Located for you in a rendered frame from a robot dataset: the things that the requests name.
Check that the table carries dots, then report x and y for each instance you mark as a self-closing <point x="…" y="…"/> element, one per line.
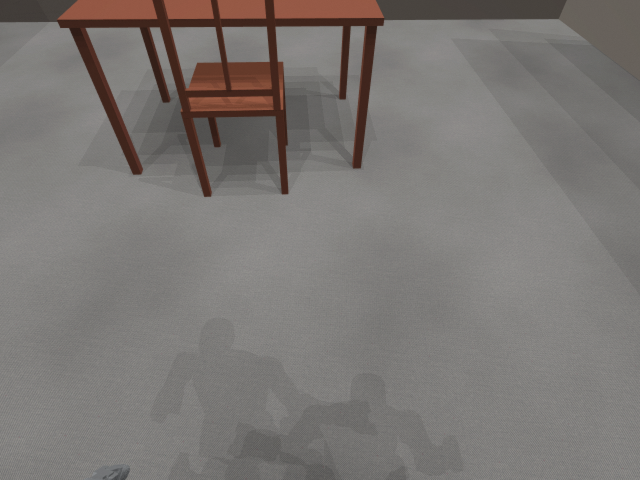
<point x="233" y="13"/>

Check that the chair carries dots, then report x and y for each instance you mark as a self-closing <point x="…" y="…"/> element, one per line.
<point x="229" y="89"/>

